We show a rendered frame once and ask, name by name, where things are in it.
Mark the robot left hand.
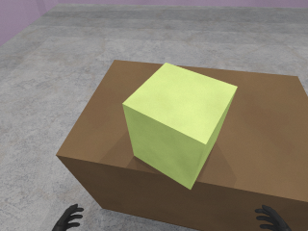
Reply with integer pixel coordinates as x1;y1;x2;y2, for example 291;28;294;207
52;204;84;231

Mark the pedestal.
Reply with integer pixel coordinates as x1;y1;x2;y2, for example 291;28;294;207
56;60;308;231

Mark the carton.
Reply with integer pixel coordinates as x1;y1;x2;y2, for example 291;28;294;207
122;63;238;190

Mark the robot right hand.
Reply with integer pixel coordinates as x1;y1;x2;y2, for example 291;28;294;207
254;205;292;231

